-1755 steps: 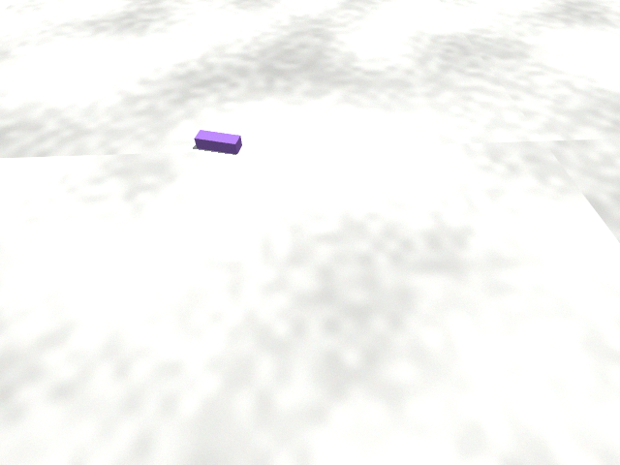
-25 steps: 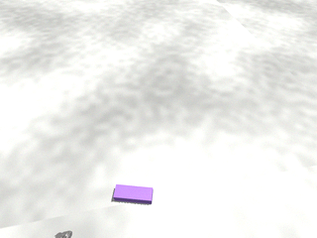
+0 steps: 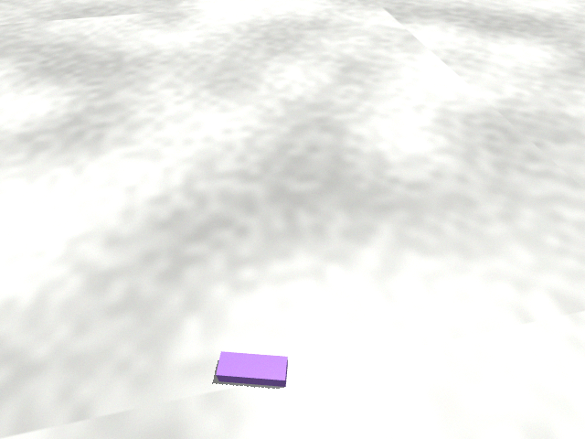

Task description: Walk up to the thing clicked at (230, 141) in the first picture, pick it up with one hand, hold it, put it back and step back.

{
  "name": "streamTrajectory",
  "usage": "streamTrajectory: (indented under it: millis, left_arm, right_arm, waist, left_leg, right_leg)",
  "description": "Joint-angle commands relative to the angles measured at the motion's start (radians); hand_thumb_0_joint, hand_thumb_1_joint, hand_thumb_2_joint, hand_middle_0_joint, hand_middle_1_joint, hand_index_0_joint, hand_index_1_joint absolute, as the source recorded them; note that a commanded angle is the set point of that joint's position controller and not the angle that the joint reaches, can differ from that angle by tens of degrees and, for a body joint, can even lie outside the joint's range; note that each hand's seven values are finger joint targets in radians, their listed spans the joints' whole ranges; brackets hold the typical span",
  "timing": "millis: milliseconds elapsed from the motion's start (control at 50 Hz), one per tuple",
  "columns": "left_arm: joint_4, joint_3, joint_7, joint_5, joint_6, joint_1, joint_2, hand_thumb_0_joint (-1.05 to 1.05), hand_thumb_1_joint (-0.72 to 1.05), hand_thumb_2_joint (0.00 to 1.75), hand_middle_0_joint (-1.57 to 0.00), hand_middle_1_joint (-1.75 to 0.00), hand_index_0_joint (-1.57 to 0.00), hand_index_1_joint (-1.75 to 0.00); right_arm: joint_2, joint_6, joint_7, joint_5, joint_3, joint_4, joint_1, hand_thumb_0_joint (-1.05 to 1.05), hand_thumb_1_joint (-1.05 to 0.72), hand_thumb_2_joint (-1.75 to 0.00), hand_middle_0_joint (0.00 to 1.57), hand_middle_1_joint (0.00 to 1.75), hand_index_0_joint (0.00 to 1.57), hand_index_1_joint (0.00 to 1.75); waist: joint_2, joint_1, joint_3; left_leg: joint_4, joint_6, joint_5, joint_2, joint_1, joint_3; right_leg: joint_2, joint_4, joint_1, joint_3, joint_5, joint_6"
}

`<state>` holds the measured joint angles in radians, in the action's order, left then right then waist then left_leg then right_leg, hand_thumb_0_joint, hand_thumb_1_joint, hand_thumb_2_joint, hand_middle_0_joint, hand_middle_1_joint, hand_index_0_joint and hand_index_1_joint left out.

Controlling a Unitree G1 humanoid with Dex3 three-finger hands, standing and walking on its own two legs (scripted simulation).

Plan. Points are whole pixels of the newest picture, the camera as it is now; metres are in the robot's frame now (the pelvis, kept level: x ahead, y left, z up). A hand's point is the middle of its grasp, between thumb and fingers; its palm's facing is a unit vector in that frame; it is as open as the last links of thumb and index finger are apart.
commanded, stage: stand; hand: left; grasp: from above
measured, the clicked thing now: (253, 369) +0.46 +0.18 -0.75
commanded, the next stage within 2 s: step back in 1.66 s
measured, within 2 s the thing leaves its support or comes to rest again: neither
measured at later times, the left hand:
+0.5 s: hand out of the picture +0.07 +0.22 -0.16, palm faces +0.01 -0.95 -0.32, open 7.4 cm
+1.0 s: hand out of the picture +0.08 +0.23 -0.16, palm faces -0.01 -0.94 -0.33, open 7.4 cm
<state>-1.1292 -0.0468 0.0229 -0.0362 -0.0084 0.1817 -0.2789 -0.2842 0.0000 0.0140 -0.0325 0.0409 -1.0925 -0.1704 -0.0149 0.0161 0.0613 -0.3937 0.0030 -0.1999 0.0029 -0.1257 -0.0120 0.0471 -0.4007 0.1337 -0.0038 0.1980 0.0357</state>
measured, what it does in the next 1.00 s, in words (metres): stands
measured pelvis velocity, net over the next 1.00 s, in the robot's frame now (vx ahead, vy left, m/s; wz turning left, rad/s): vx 0.01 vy -0.02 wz -0.02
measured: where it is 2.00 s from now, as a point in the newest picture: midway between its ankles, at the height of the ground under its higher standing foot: outside the picture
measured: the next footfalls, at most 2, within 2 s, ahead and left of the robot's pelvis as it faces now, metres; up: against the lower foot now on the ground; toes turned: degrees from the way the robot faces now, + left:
none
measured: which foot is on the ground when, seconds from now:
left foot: down 0.00-1.00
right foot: down 0.00-1.00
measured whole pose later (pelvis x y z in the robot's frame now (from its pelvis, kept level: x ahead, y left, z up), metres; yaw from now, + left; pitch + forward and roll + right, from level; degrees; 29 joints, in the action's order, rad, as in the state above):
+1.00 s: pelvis +0.01 -0.02 +0.00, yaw -1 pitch -3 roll +0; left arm -1.15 -0.03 0.00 -0.02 0.00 0.11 -0.31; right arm -0.32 0.01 0.00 -0.02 0.01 -1.14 -0.13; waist -0.01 0.00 0.06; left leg -0.34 -0.02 -0.18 -0.03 -0.11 -0.02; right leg 0.01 -0.36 0.13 0.00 0.18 0.01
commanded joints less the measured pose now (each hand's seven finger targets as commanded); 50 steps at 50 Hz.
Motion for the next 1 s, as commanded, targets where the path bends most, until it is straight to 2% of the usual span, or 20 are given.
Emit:
streamTrajectory:
  millis: [0,40,80,140,160,200,260,280,300,440,480,520,580,620,660,700,780,820,860,980]
  left_arm:
    - [0.051,-0.024,0.014,0.004,0.026,-0.033,-0.178,0.00,0.90,0.90,-0.20,-0.30,-0.20,-0.30]
    - [0.052,-0.025,0.014,0.008,0.028,-0.048,-0.189,0.00,0.90,0.90,-0.20,-0.30,-0.20,-0.30]
    - [0.050,-0.024,0.013,0.008,0.029,-0.045,-0.191,0.00,0.90,0.90,-0.20,-0.30,-0.20,-0.30]
    - [0.047,-0.026,0.013,0.010,0.033,-0.058,-0.204,0.00,0.90,0.90,-0.20,-0.30,-0.20,-0.30]
    - [0.045,-0.025,0.012,0.010,0.032,-0.054,-0.206,0.00,0.90,0.90,-0.20,-0.30,-0.20,-0.30]
    - [0.046,-0.024,0.012,0.012,0.032,-0.063,-0.202,0.00,0.90,0.90,-0.20,-0.30,-0.20,-0.30]
    - [0.045,-0.024,0.010,0.013,0.034,-0.065,-0.206,0.00,0.90,0.90,-0.20,-0.30,-0.20,-0.30]
    - [0.045,-0.024,0.009,0.013,0.032,-0.072,-0.208,0.00,0.90,0.90,-0.20,-0.30,-0.20,-0.30]
    - [0.046,-0.025,0.009,0.014,0.032,-0.077,-0.209,0.00,0.90,0.90,-0.20,-0.30,-0.20,-0.30]
    - [0.043,-0.024,0.003,0.016,0.028,-0.090,-0.215,0.00,0.90,0.90,-0.20,-0.30,-0.20,-0.30]
    - [0.041,-0.022,0.002,0.014,0.027,-0.091,-0.211,0.00,0.90,0.90,-0.20,-0.30,-0.20,-0.30]
    - [0.046,-0.021,0.000,0.016,0.028,-0.103,-0.215,0.00,0.90,0.90,-0.20,-0.30,-0.20,-0.30]
    - [0.049,-0.020,-0.001,0.017,0.032,-0.108,-0.217,0.00,0.90,0.90,-0.20,-0.30,-0.20,-0.30]
    - [0.047,-0.018,-0.001,0.017,0.032,-0.105,-0.218,0.00,0.90,0.90,-0.20,-0.30,-0.20,-0.30]
    - [0.050,-0.020,0.000,0.020,0.033,-0.113,-0.226,0.00,0.90,0.90,-0.20,-0.30,-0.20,-0.30]
    - [0.046,-0.017,-0.002,0.019,0.034,-0.104,-0.222,0.00,0.90,0.90,-0.20,-0.30,-0.20,-0.30]
    - [0.045,-0.017,-0.002,0.018,0.033,-0.117,-0.239,0.00,0.90,0.90,-0.20,-0.30,-0.20,-0.30]
    - [0.050,-0.017,-0.003,0.020,0.035,-0.117,-0.238,0.00,0.90,0.90,-0.20,-0.30,-0.20,-0.30]
    - [0.051,-0.018,-0.003,0.021,0.038,-0.122,-0.240,0.00,0.90,0.90,-0.20,-0.30,-0.20,-0.30]
    - [0.049,-0.014,-0.005,0.022,0.037,-0.115,-0.238,0.00,0.90,0.90,-0.20,-0.30,-0.20,-0.30]
  right_arm:
    - [-0.185,0.025,0.014,0.004,0.035,0.056,0.047,0.00,-0.90,-0.90,0.20,0.30,0.20,0.30]
    - [-0.189,0.022,0.013,0.003,0.034,0.050,0.032,0.00,-0.90,-0.90,0.20,0.30,0.20,0.30]
    - [-0.193,0.025,0.011,0.007,0.032,0.050,0.041,0.00,-0.90,-0.90,0.20,0.30,0.20,0.30]
    - [-0.192,0.022,0.011,0.008,0.026,0.042,0.036,0.00,-0.90,-0.90,0.20,0.30,0.20,0.30]
    - [-0.194,0.021,0.010,0.008,0.025,0.038,0.040,0.00,-0.90,-0.90,0.20,0.30,0.20,0.30]
    - [-0.202,0.024,0.011,0.009,0.024,0.039,0.043,0.00,-0.90,-0.90,0.20,0.30,0.20,0.30]
    - [-0.203,0.024,0.011,0.010,0.020,0.035,0.046,0.00,-0.90,-0.90,0.20,0.30,0.20,0.30]
    - [-0.203,0.023,0.011,0.011,0.017,0.034,0.050,0.00,-0.90,-0.90,0.20,0.30,0.20,0.30]
    - [-0.211,0.026,0.013,0.010,0.018,0.034,0.054,0.00,-0.90,-0.90,0.20,0.30,0.20,0.30]
    - [-0.217,0.028,0.013,0.011,0.013,0.024,0.062,0.00,-0.90,-0.90,0.20,0.30,0.20,0.30]
    - [-0.213,0.027,0.011,0.012,0.010,0.021,0.070,0.00,-0.90,-0.90,0.20,0.30,0.20,0.30]
    - [-0.221,0.028,0.010,0.011,0.010,0.019,0.055,0.00,-0.90,-0.90,0.20,0.30,0.20,0.30]
    - [-0.227,0.033,0.009,0.013,0.012,0.023,0.075,0.00,-0.90,-0.90,0.20,0.30,0.20,0.30]
    - [-0.227,0.032,0.009,0.013,0.012,0.017,0.070,0.00,-0.90,-0.90,0.20,0.30,0.20,0.30]
    - [-0.227,0.030,0.008,0.013,0.013,0.018,0.074,0.00,-0.90,-0.90,0.20,0.30,0.20,0.30]
    - [-0.225,0.029,0.006,0.013,0.010,0.017,0.078,0.00,-0.90,-0.90,0.20,0.30,0.20,0.30]
    - [-0.224,0.024,0.002,0.013,0.010,0.011,0.063,0.00,-0.90,-0.90,0.20,0.30,0.20,0.30]
    - [-0.232,0.025,0.001,0.013,0.012,0.012,0.067,0.00,-0.90,-0.90,0.20,0.30,0.20,0.30]
    - [-0.228,0.028,0.001,0.013,0.011,0.017,0.077,0.00,-0.90,-0.90,0.20,0.30,0.20,0.30]
    - [-0.235,0.031,0.003,0.014,0.009,0.008,0.080,0.00,-0.90,-0.90,0.20,0.30,0.20,0.30]
  waist:
    - [0.024,-0.003,-0.009]
    - [0.025,-0.012,-0.012]
    - [0.024,-0.010,-0.024]
    - [0.033,-0.015,-0.030]
    - [0.047,-0.008,-0.016]
    - [0.014,-0.013,-0.048]
    - [0.023,-0.012,-0.057]
    - [0.025,-0.012,-0.047]
    - [0.008,-0.012,-0.055]
    - [0.010,-0.009,-0.055]
    - [0.021,-0.005,-0.031]
    - [0.010,-0.014,-0.047]
    - [0.006,-0.011,-0.071]
    - [0.023,-0.011,-0.048]
    - [0.025,-0.015,-0.070]
    - [0.029,-0.013,-0.061]
    - [0.042,-0.022,-0.029]
    - [0.014,-0.021,-0.047]
    - [0.015,-0.021,-0.080]
    - [0.007,-0.015,-0.078]
  left_leg:
    - [0.093,0.016,-0.006,-0.101,-0.018,0.104]
    - [0.100,0.016,-0.026,-0.098,-0.030,0.097]
    - [0.084,0.015,0.032,-0.104,-0.007,0.095]
    - [0.083,0.016,0.029,-0.104,-0.003,0.088]
    - [0.085,0.012,0.020,-0.098,-0.012,0.089]
    - [0.082,0.013,0.067,-0.108,0.010,0.088]
    - [0.076,0.015,0.098,-0.112,0.008,0.084]
    - [0.089,0.013,0.066,-0.109,-0.005,0.084]
    - [0.091,0.014,0.088,-0.115,0.011,0.086]
    - [0.107,0.009,0.077,-0.122,0.012,0.083]
    - [0.111,0.009,0.038,-0.119,-0.009,0.085]
    - [0.118,0.010,0.038,-0.122,-0.008,0.081]
    - [0.104,0.008,0.112,-0.128,0.019,0.080]
    - [0.107,0.007,0.092,-0.126,0.010,0.081]
    - [0.103,0.013,0.094,-0.128,0.023,0.077]
    - [0.106,0.012,0.086,-0.128,0.028,0.076]
    - [0.109,0.012,0.015,-0.121,0.002,0.073]
    - [0.107,0.014,0.024,-0.124,-0.002,0.075]
    - [0.104,0.013,0.084,-0.130,0.021,0.076]
    - [0.107,0.006,0.131,-0.133,0.034,0.075]
  right_leg:
    - [0.066,0.100,0.026,0.079,-0.004,-0.045]
    - [0.063,0.106,0.016,0.083,0.010,-0.042]
    - [0.072,0.103,0.011,0.087,-0.033,-0.047]
    - [0.072,0.113,0.008,0.094,-0.038,-0.046]
    - [0.069,0.123,0.017,0.094,-0.004,-0.045]
    - [0.075,0.109,-0.005,0.095,-0.083,-0.048]
    - [0.075,0.105,-0.022,0.090,-0.119,-0.046]
    - [0.069,0.113,-0.014,0.088,-0.085,-0.044]
    - [0.073,0.105,-0.020,0.089,-0.113,-0.047]
    - [0.068,0.109,-0.012,0.089,-0.089,-0.049]
    - [0.063,0.114,-0.002,0.084,-0.044,-0.048]
    - [0.066,0.115,-0.006,0.091,-0.051,-0.050]
    - [0.071,0.103,-0.015,0.090,-0.117,-0.052]
    - [0.066,0.109,-0.004,0.087,-0.089,-0.049]
    - [0.072,0.106,-0.014,0.091,-0.119,-0.051]
    - [0.071,0.115,0.002,0.093,-0.106,-0.051]
    - [0.071,0.140,0.027,0.107,0.008,-0.051]
    - [0.070,0.132,0.009,0.102,-0.022,-0.050]
    - [0.076,0.108,-0.012,0.099,-0.107,-0.056]
    - [0.069,0.102,-0.008,0.088,-0.143,-0.053]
